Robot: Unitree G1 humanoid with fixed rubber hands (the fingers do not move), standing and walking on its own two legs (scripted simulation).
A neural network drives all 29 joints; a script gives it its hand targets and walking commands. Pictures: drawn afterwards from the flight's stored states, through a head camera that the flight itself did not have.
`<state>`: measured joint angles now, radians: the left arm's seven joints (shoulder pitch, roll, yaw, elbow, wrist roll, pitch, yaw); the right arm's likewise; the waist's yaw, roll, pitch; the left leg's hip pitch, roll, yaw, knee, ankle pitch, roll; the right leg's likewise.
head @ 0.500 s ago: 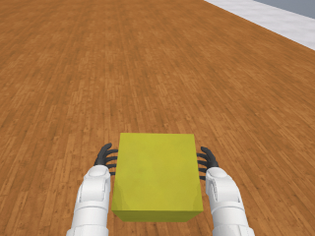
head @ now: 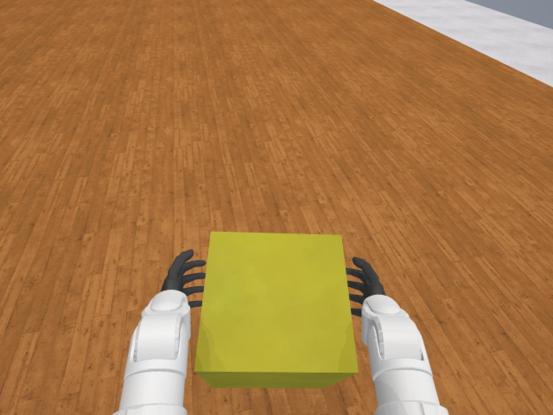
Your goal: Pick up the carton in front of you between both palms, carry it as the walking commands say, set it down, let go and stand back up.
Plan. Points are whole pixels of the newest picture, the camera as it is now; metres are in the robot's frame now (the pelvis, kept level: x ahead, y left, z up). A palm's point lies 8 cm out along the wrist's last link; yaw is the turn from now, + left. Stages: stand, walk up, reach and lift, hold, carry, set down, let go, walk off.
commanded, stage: hold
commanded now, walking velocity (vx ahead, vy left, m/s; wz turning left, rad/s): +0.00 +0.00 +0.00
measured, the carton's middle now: (272, 317) +0.32 +0.01 -0.06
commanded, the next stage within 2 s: set down in 0.24 s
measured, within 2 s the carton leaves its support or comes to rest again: neither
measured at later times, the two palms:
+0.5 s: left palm (185, 279) +0.33 +0.15 +0.04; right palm (371, 300) +0.31 -0.14 +0.03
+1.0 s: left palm (207, 320) +0.37 +0.14 -0.17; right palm (344, 322) +0.38 -0.15 -0.18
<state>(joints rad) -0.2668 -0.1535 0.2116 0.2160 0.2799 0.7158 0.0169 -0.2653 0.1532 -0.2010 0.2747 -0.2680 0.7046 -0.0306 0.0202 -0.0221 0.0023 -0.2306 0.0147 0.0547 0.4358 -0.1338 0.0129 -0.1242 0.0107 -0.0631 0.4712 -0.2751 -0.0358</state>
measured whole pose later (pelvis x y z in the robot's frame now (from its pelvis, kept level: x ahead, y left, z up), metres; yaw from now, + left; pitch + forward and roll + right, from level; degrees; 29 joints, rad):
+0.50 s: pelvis +0.00 +0.02 -0.01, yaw -4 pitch -6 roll +0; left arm -0.50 -0.23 0.45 0.44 0.41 0.61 0.03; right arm -0.48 0.20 -0.45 0.52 -0.42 0.57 0.01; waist 0.01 -0.04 0.08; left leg -0.21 -0.03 0.02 0.50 -0.18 0.03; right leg -0.13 0.02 0.05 0.55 -0.30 -0.02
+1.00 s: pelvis -0.03 +0.01 -0.10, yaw -3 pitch +32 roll -1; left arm -0.66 -0.23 0.47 0.40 0.26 0.19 0.14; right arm -0.73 0.07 -0.37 0.59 -0.22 0.20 -0.05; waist 0.03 -0.02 -0.03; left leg -1.32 -0.04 -0.05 1.03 -0.27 -0.01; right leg -1.24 0.09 0.04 1.10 -0.42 -0.02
